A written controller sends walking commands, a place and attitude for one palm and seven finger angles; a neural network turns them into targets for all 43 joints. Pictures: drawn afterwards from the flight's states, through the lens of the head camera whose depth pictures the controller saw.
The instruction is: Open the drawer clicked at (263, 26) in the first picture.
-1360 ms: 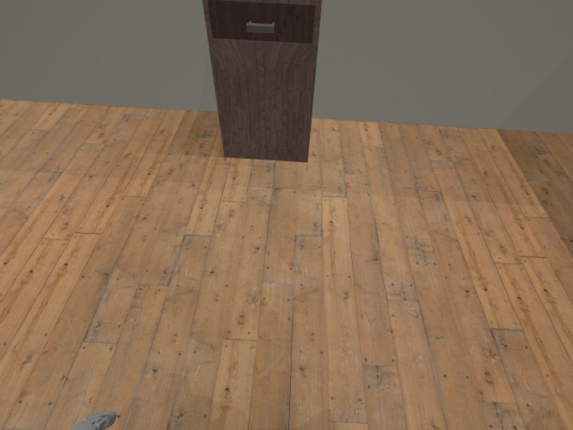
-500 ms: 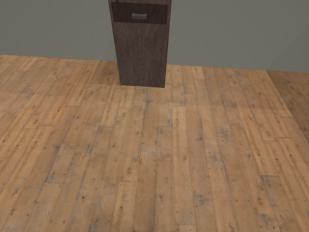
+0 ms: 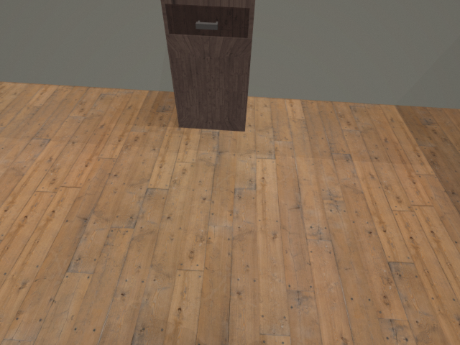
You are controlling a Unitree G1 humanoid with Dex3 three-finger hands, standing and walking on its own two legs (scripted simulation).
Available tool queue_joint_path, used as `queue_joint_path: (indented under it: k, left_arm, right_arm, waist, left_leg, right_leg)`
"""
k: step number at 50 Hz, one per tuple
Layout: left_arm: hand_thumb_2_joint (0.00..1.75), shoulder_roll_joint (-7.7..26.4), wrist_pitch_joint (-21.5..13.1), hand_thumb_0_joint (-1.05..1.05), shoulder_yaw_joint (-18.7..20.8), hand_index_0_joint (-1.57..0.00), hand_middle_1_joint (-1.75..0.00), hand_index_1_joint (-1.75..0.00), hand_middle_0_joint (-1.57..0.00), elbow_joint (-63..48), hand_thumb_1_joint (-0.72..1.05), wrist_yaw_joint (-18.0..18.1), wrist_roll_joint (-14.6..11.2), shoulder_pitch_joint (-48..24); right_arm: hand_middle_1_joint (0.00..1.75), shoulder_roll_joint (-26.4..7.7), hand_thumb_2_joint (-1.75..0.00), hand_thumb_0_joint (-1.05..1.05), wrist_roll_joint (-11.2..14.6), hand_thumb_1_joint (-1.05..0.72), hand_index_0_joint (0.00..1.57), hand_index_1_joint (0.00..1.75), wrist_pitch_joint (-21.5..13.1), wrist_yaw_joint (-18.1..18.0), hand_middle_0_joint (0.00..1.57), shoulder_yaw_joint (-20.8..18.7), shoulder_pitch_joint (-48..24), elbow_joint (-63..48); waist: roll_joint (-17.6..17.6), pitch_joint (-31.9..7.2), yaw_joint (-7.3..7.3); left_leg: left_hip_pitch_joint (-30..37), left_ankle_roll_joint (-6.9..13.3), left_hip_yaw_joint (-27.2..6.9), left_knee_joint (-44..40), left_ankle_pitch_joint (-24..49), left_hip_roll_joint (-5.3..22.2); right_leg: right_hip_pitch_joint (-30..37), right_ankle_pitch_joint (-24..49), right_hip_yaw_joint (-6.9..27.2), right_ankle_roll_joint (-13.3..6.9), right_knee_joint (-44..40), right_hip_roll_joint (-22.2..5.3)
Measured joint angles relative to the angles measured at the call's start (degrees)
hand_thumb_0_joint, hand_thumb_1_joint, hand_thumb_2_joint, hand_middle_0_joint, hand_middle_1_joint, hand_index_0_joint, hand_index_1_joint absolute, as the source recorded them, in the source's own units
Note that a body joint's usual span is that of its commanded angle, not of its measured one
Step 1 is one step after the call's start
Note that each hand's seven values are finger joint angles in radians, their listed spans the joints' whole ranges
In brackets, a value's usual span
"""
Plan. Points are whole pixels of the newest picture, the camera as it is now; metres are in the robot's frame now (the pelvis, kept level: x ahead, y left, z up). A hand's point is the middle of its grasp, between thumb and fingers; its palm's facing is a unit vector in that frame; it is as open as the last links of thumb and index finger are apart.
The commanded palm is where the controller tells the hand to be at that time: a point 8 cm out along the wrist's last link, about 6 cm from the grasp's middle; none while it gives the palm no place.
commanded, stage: look at it before walking up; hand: left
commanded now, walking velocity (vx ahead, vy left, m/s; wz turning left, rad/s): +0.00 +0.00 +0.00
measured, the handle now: (207, 24) +1.56 +0.20 -0.07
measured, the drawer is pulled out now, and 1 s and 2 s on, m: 0.00 0.00 0.00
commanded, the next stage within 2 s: walk to a spot facing it in 0.08 s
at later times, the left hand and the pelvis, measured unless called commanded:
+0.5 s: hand out of the picture +0.02 +0.20 -0.20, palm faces +0.04 -0.98 -0.18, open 7.4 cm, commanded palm none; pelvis +0.05 +0.01 -0.02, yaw +1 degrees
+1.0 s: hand (170, 281) +0.29 +0.16 -0.18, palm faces +0.06 -0.98 -0.20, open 7.3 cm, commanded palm none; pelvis +0.22 -0.03 -0.02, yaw +3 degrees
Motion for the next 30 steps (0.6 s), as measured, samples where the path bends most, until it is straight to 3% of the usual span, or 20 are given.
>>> queue_joint_path:
  k: [13,22,24,27,30]
  left_arm:
    - [0.90,-0.5,0.3,0.00,0.0,-0.20,-0.30,-0.30,-0.21,0.3,0.90,0.5,0.0,0.9]
    - [0.90,-5.5,0.4,0.00,0.8,-0.20,-0.30,-0.30,-0.20,0.0,0.90,-0.6,0.4,9.2]
    - [0.90,-6.7,0.3,0.00,1.1,-0.20,-0.30,-0.30,-0.21,0.5,0.90,-0.6,0.4,11.3]
    - [0.90,-7.9,0.7,0.00,1.5,-0.20,-0.30,-0.30,-0.21,1.9,0.90,-0.6,0.5,14.0]
    - [0.90,-8.7,1.1,0.01,1.7,-0.20,-0.30,-0.30,-0.21,2.6,0.91,-0.6,0.6,13.4]
  right_arm:
    - [0.30,0.4,-0.90,0.00,-0.2,-0.91,0.21,0.30,0.4,-0.2,0.20,0.2,0.8,0.3]
    - [0.30,5.3,-0.90,0.00,-0.9,-0.91,0.20,0.29,0.5,0.3,0.20,0.1,9.0,0.0]
    - [0.30,6.6,-0.90,0.00,-0.8,-0.91,0.20,0.29,0.3,0.3,0.20,-0.2,11.1,0.3]
    - [0.30,8.7,-0.90,0.00,-1.0,-0.91,0.20,0.29,-1.5,0.1,0.20,-0.5,13.5,0.6]
    - [0.30,10.9,-0.90,0.00,-1.0,-0.91,0.20,0.29,-3.3,-0.9,0.20,-0.5,16.8,0.7]
  waist:
    - [0.1,-0.7,0.08]
    - [0.4,-2.9,0.10]
    - [-0.1,-3.0,0.12]
    - [-1.8,-2.6,0.01]
    - [-1.9,-1.3,-1.63]
  left_leg:
    - [0.1,-0.2,-0.2,0.3,-0.2,0.2]
    - [-3.4,1.4,0.1,11.3,-9.3,1.1]
    - [-3.1,0.9,0.7,12.8,-10.3,1.1]
    - [-1.2,1.3,2.8,12.5,-12.5,0.1]
    - [2.1,1.6,3.3,9.1,-12.1,0.2]
  right_leg:
    - [0.2,-0.2,-0.2,0.0,0.1,0.1]
    - [-1.2,-6.7,-1.0,-0.3,7.1,0.5]
    - [-1.0,-8.9,-1.0,0.0,8.9,0.1]
    - [-4.1,-13.0,-0.4,-0.8,18.3,-1.0]
    - [-11.4,-16.0,-2.3,-1.2,33.7,-1.2]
